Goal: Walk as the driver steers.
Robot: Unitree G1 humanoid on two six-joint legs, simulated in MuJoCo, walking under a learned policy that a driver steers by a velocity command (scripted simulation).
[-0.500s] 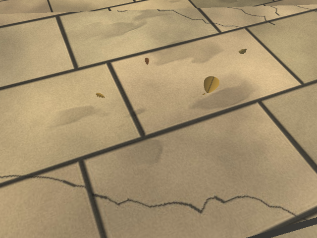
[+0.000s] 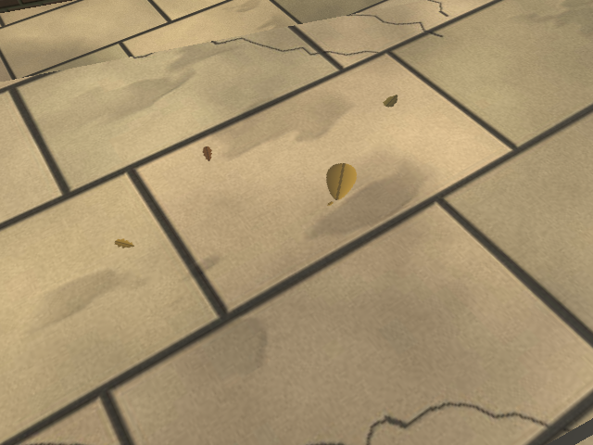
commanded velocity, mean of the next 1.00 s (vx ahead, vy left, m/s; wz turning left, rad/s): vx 0.30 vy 0.00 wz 0.06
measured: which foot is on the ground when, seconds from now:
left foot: up 0.00-0.18, down 0.20-0.64, up 0.66-1.00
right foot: down 0.00-0.22, up 0.24-0.62, down 0.64-1.00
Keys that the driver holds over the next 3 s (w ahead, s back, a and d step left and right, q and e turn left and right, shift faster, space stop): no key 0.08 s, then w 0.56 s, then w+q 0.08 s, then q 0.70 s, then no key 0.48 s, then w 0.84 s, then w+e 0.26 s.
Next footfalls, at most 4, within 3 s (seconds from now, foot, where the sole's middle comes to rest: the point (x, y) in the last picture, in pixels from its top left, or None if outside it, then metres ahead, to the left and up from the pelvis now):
0.20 left None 0.06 0.14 -0.78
0.64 right None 0.33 -0.09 -0.78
1.14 left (296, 432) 0.48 0.08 -0.78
1.62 right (378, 412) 0.53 -0.10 -0.78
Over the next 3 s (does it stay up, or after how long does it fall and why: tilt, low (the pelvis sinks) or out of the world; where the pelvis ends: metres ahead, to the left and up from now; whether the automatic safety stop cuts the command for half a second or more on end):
stays up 0.77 0.18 0.00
